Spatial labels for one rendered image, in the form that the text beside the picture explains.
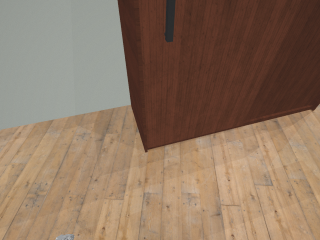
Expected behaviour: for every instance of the handle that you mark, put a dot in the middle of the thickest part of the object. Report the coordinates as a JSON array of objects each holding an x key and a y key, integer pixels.
[{"x": 170, "y": 18}]

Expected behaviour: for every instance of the wardrobe door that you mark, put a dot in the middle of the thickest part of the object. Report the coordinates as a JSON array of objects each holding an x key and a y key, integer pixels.
[
  {"x": 208, "y": 77},
  {"x": 293, "y": 79}
]

